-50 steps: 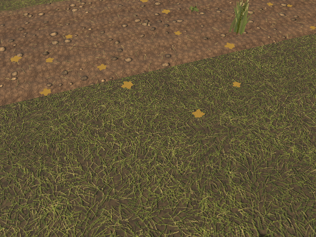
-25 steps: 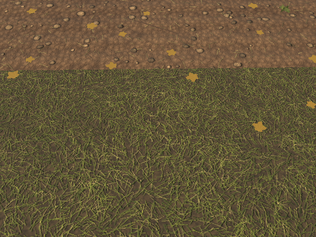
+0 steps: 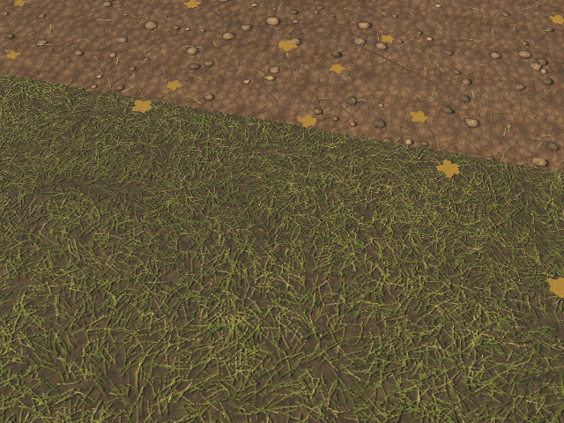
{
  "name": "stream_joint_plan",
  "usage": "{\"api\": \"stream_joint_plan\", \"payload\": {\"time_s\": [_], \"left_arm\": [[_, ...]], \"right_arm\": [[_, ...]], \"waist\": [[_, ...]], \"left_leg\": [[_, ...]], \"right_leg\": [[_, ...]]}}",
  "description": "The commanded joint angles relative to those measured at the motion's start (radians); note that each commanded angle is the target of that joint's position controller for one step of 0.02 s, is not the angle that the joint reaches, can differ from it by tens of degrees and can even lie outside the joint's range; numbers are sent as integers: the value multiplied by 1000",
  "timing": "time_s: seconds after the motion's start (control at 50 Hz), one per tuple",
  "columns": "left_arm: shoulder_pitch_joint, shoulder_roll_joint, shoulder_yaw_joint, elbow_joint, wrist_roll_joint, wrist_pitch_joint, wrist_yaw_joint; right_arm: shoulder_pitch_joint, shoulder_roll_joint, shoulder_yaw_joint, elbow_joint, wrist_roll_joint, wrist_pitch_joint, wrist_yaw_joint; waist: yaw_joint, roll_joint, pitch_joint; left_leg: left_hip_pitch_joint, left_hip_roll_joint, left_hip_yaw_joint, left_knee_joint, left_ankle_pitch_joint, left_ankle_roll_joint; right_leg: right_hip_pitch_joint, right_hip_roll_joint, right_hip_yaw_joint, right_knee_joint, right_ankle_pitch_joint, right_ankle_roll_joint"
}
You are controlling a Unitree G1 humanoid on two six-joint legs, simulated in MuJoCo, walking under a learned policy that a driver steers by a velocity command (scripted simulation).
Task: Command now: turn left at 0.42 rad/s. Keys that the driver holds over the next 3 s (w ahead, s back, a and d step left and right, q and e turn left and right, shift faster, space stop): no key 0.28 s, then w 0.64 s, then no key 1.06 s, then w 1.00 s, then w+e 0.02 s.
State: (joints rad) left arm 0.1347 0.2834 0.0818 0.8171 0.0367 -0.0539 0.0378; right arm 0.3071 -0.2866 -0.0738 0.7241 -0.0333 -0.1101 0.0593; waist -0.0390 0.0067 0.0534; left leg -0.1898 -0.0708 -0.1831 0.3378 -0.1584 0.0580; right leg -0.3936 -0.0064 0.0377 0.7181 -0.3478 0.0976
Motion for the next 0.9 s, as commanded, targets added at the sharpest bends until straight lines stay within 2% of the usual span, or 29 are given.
{"api": "stream_joint_plan", "payload": {"time_s": [0.02, 0.08, 0.12, 0.14, 0.16, 0.18, 0.2, 0.22, 0.24, 0.28, 0.3, 0.34, 0.38, 0.4, 0.44, 0.46, 0.52, 0.58, 0.6, 0.62, 0.64, 0.66, 0.7, 0.74, 0.8, 0.84, 0.86, 0.88, 0.9], "left_arm": [[-39, 79, -3, -70, -5, -22, -9], [9, 79, -12, -59, -28, -34, -32], [28, 98, -14, -75, -44, -44, -46], [68, 168, -5, -100, -46, -59, -41], [59, 224, 2, -129, -26, -77, -50], [88, 209, 15, -127, 2, -86, -47], [69, 176, 7, -136, -3, -91, -54], [-17, 98, -22, -167, -25, -92, -73], [-77, 51, -43, -195, -48, -90, -88], [-121, 81, -39, -228, -45, -86, -107], [-113, 72, -44, -227, -48, -89, -118], [28, 123, -26, -172, -58, -73, -120], [129, 228, 22, -145, -39, -54, -102], [162, 207, 21, -141, -32, -56, -85], [172, 99, -17, -138, -25, -74, -58], [153, 70, -28, -141, -20, -79, -48], [64, 113, -18, -148, -10, -62, -40], [45, 120, -21, -127, 12, -42, -64], [28, 101, -27, -126, 16, -46, -66], [8, 70, -36, -139, 22, -53, -66], [6, 43, -43, -151, 32, -61, -73], [-8, 56, -41, -141, 42, -70, -76], [10, 52, -41, -121, 32, -74, -63], [35, 46, -40, -104, 40, -67, -66], [-65, -5, -54, -125, 35, -52, -90], [-2, -18, -64, -113, 52, -58, -127], [2, -4, -62, -122, 52, -63, -136], [-46, 8, -59, -148, 64, -65, -131], [-100, 4, -64, -163, 49, -61, -112]], "right_arm": [[15, -184, -41, -79, 6, -2, -6], [-68, -184, -22, -88, 13, 22, -1], [-70, -141, 9, -64, 12, 42, 9], [-6, -73, 34, -69, 16, 49, 7], [19, -27, 50, -97, 2, 48, -5], [-59, -136, 14, -94, -28, 49, -29], [-87, -155, 6, -81, -40, 56, -53], [-57, -150, 5, -52, -39, 59, -70], [-30, -126, 9, -32, -35, 60, -74], [-3, -94, 20, -12, -33, 58, -50], [44, -74, 25, 18, -27, 62, -25], [-15, -60, 29, 17, -27, 72, 1], [-128, -118, 12, -49, -30, 66, -17], [-169, -128, 12, -71, -29, 57, -31], [-197, -88, 33, -83, -26, 38, -50], [-183, -73, 41, -78, -30, 31, -52], [-121, -64, 44, -56, -31, 15, -38], [-66, -67, 44, -49, -19, -17, -23], [-19, -80, 40, -43, -19, -26, -27], [43, -110, 33, -32, -21, -34, -36], [114, -165, 14, -22, -18, -37, -45], [193, -137, 16, -12, -28, -36, -51], [174, -67, 35, 2, -36, -33, -54], [121, -20, 53, -1, -40, -25, -54], [129, -54, 48, 11, -41, -12, -46], [117, -74, 40, 0, -86, 2, -40], [116, -69, 42, 4, -89, 3, -34], [149, -69, 43, 10, -73, -9, -41], [274, -28, 57, 105, -69, -22, -59]], "waist": [[-28, 102, -93], [17, 77, -96], [46, 73, -123], [36, -51, -234], [17, -195, -221], [67, -93, -154], [54, -64, -133], [5, -79, -108], [-31, -115, -96], [-62, -78, -99], [-68, -46, -95], [26, -56, -32], [106, -105, -5], [136, -128, 2], [144, -149, -6], [134, -135, -18], [79, -86, -17], [28, -85, -14], [-6, -63, -22], [-33, 25, -31], [-62, 148, -37], [-116, 125, 1], [-81, 57, 55], [-24, 36, 38], [-27, 48, 30], [-8, 55, 30], [-2, 42, 37], [-27, 42, 43], [-66, 26, 89]], "left_leg": [[141, 315, -282, 3, 285, 234], [20, 275, -268, 47, 269, 198], [-58, 220, -262, 67, 195, 137], [-81, 111, -153, 187, -64, 29], [-287, -9, 3, 356, -412, -102], [-372, 33, 52, 529, -549, -143], [-356, 66, 70, 632, -514, -157], [-313, 89, 69, 686, -467, -179], [-254, 106, 60, 699, -426, -199], [-163, 124, 112, 702, -326, -211], [-119, 154, 126, 573, -256, -216], [-143, 131, 198, 336, -201, -204], [-240, 98, 250, 269, -245, -148], [-309, 110, 227, 266, -276, -110], [-379, 140, 170, 284, -296, -43], [-363, 139, 172, 278, -295, -16], [-138, 91, 260, 129, -185, 26], [97, 82, 252, 82, -85, 54], [149, 109, 215, 80, -95, 76], [238, 200, 60, 42, -150, 153], [379, 357, -224, -65, -100, 292], [445, 434, -313, -147, -148, 322], [438, 400, -215, -172, -163, 253], [380, 353, -80, -176, 13, 218], [261, 273, 61, -199, 137, 190], [116, 256, 108, -122, 213, 195], [92, 266, 103, -100, 237, 204], [156, 247, 95, -79, 180, 212], [383, 330, 10, -19, 82, 200]], "right_leg": [[-66, -11, -6, -63, -1, -8], [122, 16, -50, -273, 203, -54], [281, -18, -27, -369, 407, -132], [414, -188, 133, -391, 731, -289], [513, -374, 363, -420, 919, -507], [462, -385, 367, -446, 721, -509], [404, -328, 309, -462, 586, -432], [331, -271, 249, -458, 558, -357], [257, -243, 206, -448, 626, -322], [168, -193, 124, -425, 674, -308], [155, -152, 83, -425, 511, -273], [215, -126, 120, -435, 69, -272], [316, -217, 283, -478, -267, -355], [380, -277, 377, -507, -325, -391], [448, -326, 454, -533, -303, -410], [452, -316, 434, -535, -271, -407], [323, -226, 280, -525, -212, -375], [158, -194, 218, -471, -119, -371], [119, -167, 182, -413, -80, -349], [12, -96, 113, -256, -38, -291], [-167, 32, -2, -13, -39, -197], [-347, 23, 42, 184, -163, -182], [-450, -14, 63, 339, -99, -192], [-389, -54, 35, 302, -19, -191], [-274, -57, -50, 164, 118, -145], [-176, -40, -53, 265, 255, -142], [-190, -45, -48, 260, 285, -142], [-275, -48, -39, 190, 346, -146], [-533, -126, 115, 51, 483, -130]]}}
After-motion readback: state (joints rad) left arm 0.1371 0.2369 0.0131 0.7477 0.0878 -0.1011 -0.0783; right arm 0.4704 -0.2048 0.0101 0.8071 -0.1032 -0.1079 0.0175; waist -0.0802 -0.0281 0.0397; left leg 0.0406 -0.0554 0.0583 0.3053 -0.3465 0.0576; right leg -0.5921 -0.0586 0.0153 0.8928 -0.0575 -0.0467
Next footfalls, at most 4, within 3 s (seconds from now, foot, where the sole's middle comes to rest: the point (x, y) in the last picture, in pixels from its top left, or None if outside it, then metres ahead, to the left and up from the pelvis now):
0.12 right None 0.06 -0.15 -0.79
0.58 left None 0.07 0.06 -0.79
1.16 right None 0.51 -0.17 -0.97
1.46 left None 0.49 0.06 -0.97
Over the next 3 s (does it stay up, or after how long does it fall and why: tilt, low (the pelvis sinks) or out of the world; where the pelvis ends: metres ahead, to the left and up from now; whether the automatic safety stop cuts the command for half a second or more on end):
stays up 0.93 -0.07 -0.20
